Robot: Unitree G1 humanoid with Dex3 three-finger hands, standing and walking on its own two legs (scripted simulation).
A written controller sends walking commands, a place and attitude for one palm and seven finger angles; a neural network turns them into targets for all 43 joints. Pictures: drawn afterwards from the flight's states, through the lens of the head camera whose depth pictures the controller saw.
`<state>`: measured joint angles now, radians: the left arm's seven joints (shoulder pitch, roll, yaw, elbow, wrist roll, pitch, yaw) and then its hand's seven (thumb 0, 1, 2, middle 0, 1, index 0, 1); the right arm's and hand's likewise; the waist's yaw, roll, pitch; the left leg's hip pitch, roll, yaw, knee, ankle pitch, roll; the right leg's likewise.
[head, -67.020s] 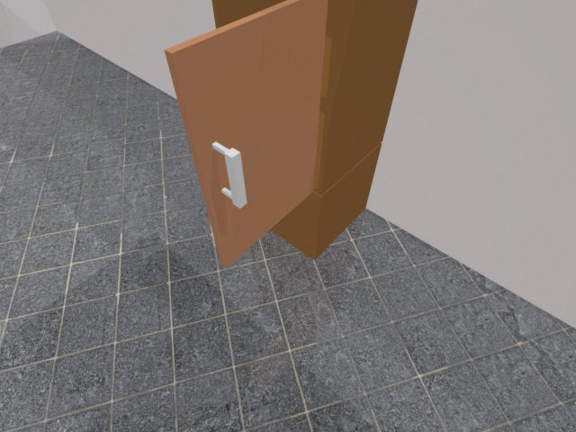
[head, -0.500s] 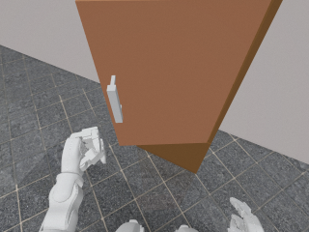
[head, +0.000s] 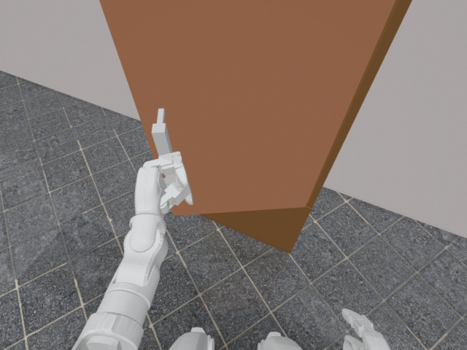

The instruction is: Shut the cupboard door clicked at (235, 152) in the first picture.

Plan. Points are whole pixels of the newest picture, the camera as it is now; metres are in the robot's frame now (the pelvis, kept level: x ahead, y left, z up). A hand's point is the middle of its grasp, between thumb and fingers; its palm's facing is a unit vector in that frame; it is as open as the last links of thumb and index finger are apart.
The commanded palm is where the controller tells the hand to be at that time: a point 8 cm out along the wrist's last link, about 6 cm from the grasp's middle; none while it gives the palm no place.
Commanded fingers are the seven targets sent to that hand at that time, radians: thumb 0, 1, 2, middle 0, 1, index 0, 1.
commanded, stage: bring the fist close to the handle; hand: left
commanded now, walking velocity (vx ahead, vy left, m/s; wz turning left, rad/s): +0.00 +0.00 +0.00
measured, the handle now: (166, 146) +0.47 +0.14 +0.06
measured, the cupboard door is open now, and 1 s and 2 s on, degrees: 29 23 13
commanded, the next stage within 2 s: push the door shut along its arc in 0.34 s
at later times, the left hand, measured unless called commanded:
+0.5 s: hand (194, 187) +0.38 +0.08 +0.06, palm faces +0.03 -1.00 -0.03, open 3.1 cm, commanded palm +0.35 +0.13 +0.06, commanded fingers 0.00 0.90 0.90 -1.30 -1.50 -1.30 -1.50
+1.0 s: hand (192, 160) +0.44 +0.09 +0.06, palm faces -0.06 -1.00 -0.03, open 3.1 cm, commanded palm +0.42 +0.13 +0.06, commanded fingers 0.00 0.90 0.90 -1.30 -1.50 -1.30 -1.50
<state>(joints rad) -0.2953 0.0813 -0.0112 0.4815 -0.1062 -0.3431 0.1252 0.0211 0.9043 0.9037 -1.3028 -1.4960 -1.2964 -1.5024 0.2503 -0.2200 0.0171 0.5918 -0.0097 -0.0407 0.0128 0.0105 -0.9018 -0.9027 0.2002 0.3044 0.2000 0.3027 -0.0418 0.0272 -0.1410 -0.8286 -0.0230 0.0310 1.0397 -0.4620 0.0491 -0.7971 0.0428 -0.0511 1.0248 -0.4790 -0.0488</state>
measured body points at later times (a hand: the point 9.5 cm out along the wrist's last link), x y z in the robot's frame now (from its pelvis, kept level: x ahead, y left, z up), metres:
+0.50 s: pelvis -0.01 -0.01 +0.00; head +0.05 -0.02 +0.45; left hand +0.37 +0.13 +0.06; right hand +0.12 -0.25 -0.11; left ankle +0.02 +0.09 -0.67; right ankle +0.01 -0.09 -0.67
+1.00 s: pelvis -0.01 -0.01 +0.00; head +0.08 -0.01 +0.44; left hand +0.43 +0.14 +0.06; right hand +0.06 -0.26 -0.13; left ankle +0.02 +0.09 -0.67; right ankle +0.01 -0.09 -0.67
